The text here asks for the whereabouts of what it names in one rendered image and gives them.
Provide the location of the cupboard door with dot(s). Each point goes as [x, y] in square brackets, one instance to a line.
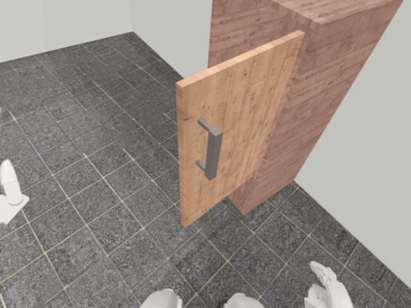
[240, 96]

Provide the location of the handle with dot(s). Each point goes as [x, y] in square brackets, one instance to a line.
[213, 150]

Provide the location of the robot left thigh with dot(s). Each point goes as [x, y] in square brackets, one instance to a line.
[162, 299]

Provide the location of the right robot hand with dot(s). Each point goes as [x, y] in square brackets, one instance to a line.
[335, 295]

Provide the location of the robot right shin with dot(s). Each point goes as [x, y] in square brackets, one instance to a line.
[237, 294]

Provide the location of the left robot hand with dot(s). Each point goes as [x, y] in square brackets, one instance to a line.
[14, 201]

